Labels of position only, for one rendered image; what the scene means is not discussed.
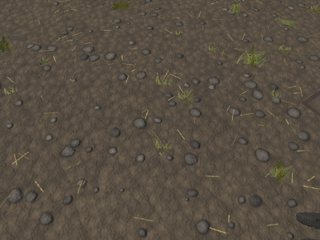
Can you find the right robot hand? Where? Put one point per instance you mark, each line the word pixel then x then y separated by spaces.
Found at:
pixel 309 219

